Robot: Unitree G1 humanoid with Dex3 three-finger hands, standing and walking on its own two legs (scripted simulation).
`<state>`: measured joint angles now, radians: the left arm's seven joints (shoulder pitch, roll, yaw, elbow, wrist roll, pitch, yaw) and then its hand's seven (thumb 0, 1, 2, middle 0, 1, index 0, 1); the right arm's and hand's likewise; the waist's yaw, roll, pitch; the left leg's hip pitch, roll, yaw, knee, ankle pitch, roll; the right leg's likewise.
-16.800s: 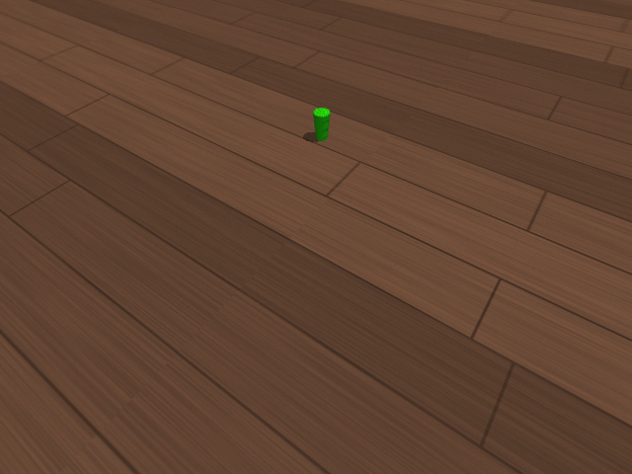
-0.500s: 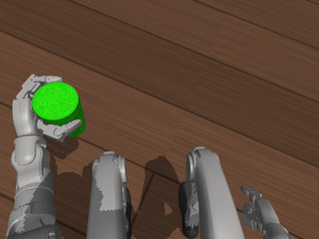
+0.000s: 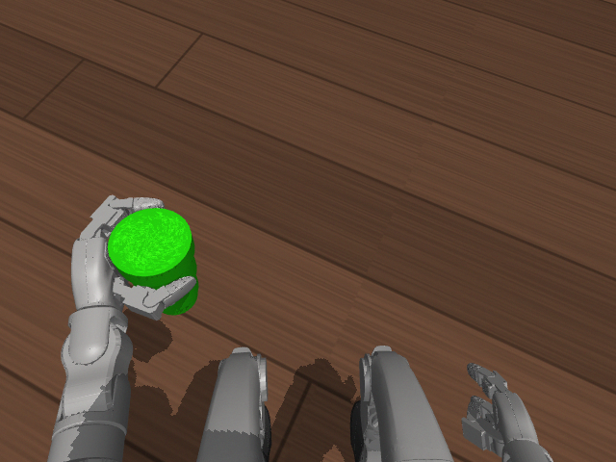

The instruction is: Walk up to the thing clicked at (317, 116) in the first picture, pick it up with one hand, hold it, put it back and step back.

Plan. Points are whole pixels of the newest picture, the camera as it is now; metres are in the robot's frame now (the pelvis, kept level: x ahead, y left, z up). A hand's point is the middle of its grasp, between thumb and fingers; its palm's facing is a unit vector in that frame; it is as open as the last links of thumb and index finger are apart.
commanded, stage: lift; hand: left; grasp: from the side
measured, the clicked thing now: (165, 271) +0.35 +0.20 -0.03
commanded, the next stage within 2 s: hold in 1.18 s
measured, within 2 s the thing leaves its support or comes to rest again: neither
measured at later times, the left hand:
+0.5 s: hand (124, 228) +0.35 +0.19 +0.11, palm faces +0.15 -0.99 -0.04, open 11.4 cm
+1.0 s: hand (118, 196) +0.36 +0.18 +0.15, palm faces +0.16 -0.99 -0.03, open 11.4 cm
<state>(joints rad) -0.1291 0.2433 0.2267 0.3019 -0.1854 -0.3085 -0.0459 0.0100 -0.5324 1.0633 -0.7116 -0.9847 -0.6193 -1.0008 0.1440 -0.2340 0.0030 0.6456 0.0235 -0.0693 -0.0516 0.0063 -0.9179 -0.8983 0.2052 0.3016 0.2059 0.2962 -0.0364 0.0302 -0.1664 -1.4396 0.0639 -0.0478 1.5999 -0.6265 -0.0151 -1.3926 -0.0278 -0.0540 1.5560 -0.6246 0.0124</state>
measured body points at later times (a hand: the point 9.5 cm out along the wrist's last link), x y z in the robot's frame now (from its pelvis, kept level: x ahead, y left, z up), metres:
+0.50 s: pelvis +0.02 +0.00 +0.09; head +0.11 +0.02 +0.53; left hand +0.33 +0.25 +0.11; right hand +0.16 -0.24 -0.02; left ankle +0.05 +0.13 -0.55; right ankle +0.05 -0.13 -0.55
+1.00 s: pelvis +0.03 +0.00 +0.13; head +0.10 +0.01 +0.58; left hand +0.34 +0.23 +0.16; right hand +0.16 -0.24 +0.02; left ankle +0.05 +0.13 -0.55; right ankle +0.05 -0.13 -0.55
